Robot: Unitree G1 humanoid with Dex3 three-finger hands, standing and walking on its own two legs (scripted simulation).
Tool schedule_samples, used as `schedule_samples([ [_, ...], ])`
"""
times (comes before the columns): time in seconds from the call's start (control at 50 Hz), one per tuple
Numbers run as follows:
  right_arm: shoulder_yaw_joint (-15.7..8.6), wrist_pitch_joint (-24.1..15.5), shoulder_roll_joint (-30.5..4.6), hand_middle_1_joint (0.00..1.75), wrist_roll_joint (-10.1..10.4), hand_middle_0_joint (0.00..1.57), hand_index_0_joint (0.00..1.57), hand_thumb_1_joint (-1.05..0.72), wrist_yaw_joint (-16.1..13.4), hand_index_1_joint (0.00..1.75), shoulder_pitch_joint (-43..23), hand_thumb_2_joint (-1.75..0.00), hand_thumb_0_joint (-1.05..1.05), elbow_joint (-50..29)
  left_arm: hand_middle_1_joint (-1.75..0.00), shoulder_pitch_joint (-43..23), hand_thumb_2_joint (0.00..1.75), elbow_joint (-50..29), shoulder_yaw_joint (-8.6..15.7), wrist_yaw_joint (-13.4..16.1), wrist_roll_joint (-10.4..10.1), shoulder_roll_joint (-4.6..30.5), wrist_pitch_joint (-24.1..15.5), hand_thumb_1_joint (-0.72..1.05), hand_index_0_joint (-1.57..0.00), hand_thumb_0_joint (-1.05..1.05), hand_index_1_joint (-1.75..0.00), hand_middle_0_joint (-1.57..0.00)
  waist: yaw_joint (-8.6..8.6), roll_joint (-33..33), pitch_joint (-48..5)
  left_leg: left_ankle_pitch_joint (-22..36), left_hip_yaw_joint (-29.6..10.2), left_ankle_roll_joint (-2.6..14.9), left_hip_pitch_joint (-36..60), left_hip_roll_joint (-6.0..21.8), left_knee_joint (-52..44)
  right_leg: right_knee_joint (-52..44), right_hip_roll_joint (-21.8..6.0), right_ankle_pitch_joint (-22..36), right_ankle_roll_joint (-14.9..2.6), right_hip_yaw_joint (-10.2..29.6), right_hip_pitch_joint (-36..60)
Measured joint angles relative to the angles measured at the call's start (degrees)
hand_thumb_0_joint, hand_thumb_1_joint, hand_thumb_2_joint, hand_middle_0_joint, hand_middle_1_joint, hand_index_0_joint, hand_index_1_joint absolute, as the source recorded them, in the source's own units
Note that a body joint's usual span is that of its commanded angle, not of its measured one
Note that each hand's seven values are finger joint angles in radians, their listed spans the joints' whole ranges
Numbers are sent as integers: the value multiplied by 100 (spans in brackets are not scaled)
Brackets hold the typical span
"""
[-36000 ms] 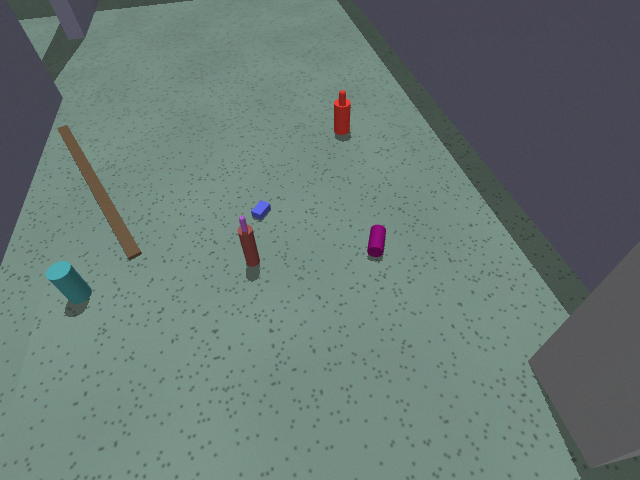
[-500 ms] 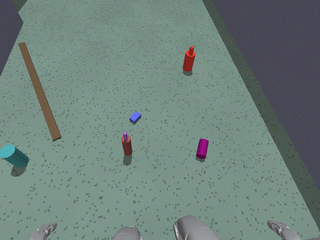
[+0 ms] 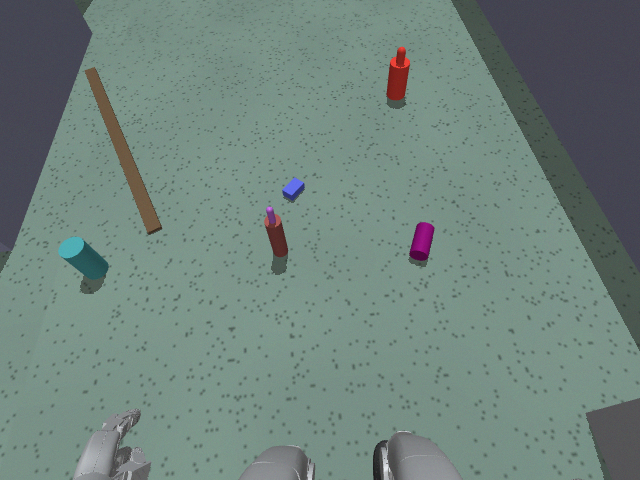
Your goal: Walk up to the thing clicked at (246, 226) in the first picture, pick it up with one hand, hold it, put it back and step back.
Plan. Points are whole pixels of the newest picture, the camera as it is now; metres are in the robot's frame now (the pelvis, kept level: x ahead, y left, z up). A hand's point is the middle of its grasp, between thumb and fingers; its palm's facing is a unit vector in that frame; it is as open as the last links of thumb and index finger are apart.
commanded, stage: step back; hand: left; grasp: from the side
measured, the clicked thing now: (275, 231) +0.82 +0.20 -0.63
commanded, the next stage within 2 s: stand in 1.56 s
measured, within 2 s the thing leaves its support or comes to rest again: neither
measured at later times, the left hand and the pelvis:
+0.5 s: hand out of the picture -0.11 +0.24 -0.14, palm faces -0.06 -0.91 -0.41, open 7.4 cm; pelvis -0.17 -0.03 +0.00, yaw -4 degrees
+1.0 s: hand out of the picture -0.11 +0.25 -0.14, palm faces -0.02 -0.93 -0.37, open 7.4 cm; pelvis -0.18 -0.02 +0.01, yaw +0 degrees
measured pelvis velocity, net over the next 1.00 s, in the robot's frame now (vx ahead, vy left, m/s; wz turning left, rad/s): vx -0.18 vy -0.02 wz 0.01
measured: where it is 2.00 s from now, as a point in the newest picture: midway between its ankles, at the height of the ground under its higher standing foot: outside the picture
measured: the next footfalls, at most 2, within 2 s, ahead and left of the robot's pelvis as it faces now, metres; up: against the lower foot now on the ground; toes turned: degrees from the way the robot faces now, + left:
left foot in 0.04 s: +0.00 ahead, +0.11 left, +0.00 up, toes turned -2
right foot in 0.42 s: -0.15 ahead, -0.14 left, +0.00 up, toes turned -1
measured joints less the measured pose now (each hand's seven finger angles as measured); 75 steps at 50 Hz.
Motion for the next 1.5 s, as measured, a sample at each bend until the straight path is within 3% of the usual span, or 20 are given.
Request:
schedule_samples([
  [0.04,7,-36,68,30,-31,20,21,-91,27,30,27,-90,1,3,-30,-158,90,-93,-22,9,-43,63,24,90,-21,1,-30,-20,-50,-91,89,403,187,83,378,123,-968,226,-69,7,31,-123,-195],
  [0.1,25,-46,315,30,-100,20,21,-91,86,30,-90,-90,1,43,-30,-290,90,-23,-18,9,-112,195,124,90,-21,1,-30,-20,60,-618,285,796,473,299,514,-104,-1278,589,-230,-294,46,199,-375],
  [0.16,56,-50,292,30,-171,20,21,-91,144,30,-75,-90,1,-41,-30,-198,90,213,-59,6,-128,81,245,90,-21,1,-30,-20,-127,-367,113,957,269,350,360,163,-1268,1979,384,-1632,60,545,-599],
  [0.26,55,-51,264,30,-171,20,21,-90,99,30,-259,-90,1,-154,-30,53,90,301,-41,-25,-179,120,204,90,-21,1,-30,-20,-2,-336,-133,1463,313,280,142,379,-1698,3332,772,-1551,104,1038,-505],
  [0.32,21,-67,213,30,-134,20,21,-90,98,30,-515,-90,1,-294,-30,183,90,383,-24,-4,-151,182,109,90,-21,1,-30,-20,87,-337,-85,1642,409,263,-70,458,-1688,2627,575,-1577,250,956,-27],
  [0.4,-4,-51,119,30,-142,20,21,-90,160,30,-841,-90,1,-448,-30,412,90,645,-64,-21,-133,241,-51,90,-21,1,-30,-20,159,-272,-84,1683,614,177,-424,597,-1349,549,202,-1350,253,581,837],
  [0.44,-56,-2,-15,30,-123,20,21,-90,178,30,-954,-90,0,-402,-30,401,90,905,-72,-17,-78,86,-125,90,-21,1,-30,-20,93,140,13,1637,425,177,-558,823,-1049,36,412,-926,129,349,1103],
  [0.5,-90,111,19,30,-88,20,21,-91,155,30,-734,-90,0,-174,-30,635,90,1014,-121,-86,25,-9,-162,90,-21,1,-30,-20,192,211,-274,534,-13,166,-755,477,-408,107,384,-850,-21,340,971],
  [0.54,-72,133,49,30,-48,20,21,-91,202,30,-565,-90,0,-25,-30,767,90,1066,-109,-85,45,-3,-158,90,-21,1,-30,-20,312,44,-425,399,-161,139,-775,175,222,51,217,-762,-59,501,901],
  [0.58,-79,76,-1,30,-17,20,21,-91,213,30,-368,-90,0,86,-30,781,90,1118,-87,-75,32,-38,-181,90,-21,1,-30,-20,254,66,-506,542,-341,123,-704,39,503,-131,116,-605,-4,442,900],
  [0.66,-67,8,-76,30,-46,20,21,-91,216,30,-2,-90,1,349,-30,730,90,1043,-52,-110,43,-37,-315,90,-21,1,-30,-20,198,206,-593,499,-363,38,-258,157,33,-263,79,-473,36,231,816],
  [0.74,-58,-78,3,30,-106,20,21,-91,266,30,227,-90,1,606,-30,599,90,919,-6,-158,37,73,-332,90,-21,1,-30,-20,157,144,-580,192,52,23,318,325,-1165,-143,-42,-536,53,-20,737],
  [0.8,-79,-202,202,30,-136,20,21,-91,276,30,164,-90,1,709,-30,559,90,931,-13,-155,-6,232,-258,90,-21,1,-30,-20,217,-265,-432,1201,310,114,685,111,-1860,143,-289,-656,102,156,679],
  [0.9,-73,-379,325,30,-170,20,21,-91,306,30,218,-90,1,537,-30,610,90,1186,-74,-191,-82,270,-153,90,-21,1,-30,-20,-17,-316,-660,1154,265,278,759,236,-2009,1235,14,-1472,-15,250,222],
  [1.02,-84,-406,255,30,-161,20,21,-90,289,30,136,-90,1,434,-30,443,90,1182,-70,-235,-108,259,-314,90,-21,1,-30,-20,-89,-316,-576,1097,258,95,884,357,-2032,442,-33,-1097,27,154,223],
  [1.08,-84,-294,124,30,-71,20,21,-90,242,30,39,-90,1,435,-30,311,90,1229,-69,-168,-99,140,-438,90,-21,1,-30,-20,-74,-69,-486,723,183,5,757,541,-1460,-352,131,80,28,2,541],
  [1.18,-35,-172,127,30,-8,20,21,-91,153,30,-86,-90,1,546,-30,166,90,1252,-154,-135,-38,-68,-475,90,-21,1,-30,-20,33,57,-572,-153,16,139,244,339,-339,-203,108,-201,-51,-69,574],
  [1.3,14,-232,126,30,-34,20,21,-91,180,30,-211,-90,1,686,-30,13,90,1264,-212,-125,-82,-138,-503,90,-21,1,-30,-20,86,80,-555,339,205,144,211,486,-1010,-232,-10,-289,38,-109,635],
  [1.36,-2,-289,216,30,-82,20,21,-91,162,30,-311,-90,0,804,-30,-79,90,1327,-212,-104,-144,-57,-421,90,-21,1,-30,-20,67,-90,-465,1281,358,46,476,419,-1718,5,-156,-455,131,-44,606],
  [1.5,105,-244,383,30,-66,20,21,-91,207,30,-574,-90,1,1049,-30,-142,90,1568,-242,-85,-201,59,-359,90,-21,1,-30,-20,70,-172,-538,1118,436,47,583,514,-1791,-459,-59,-292,210,16,849],
])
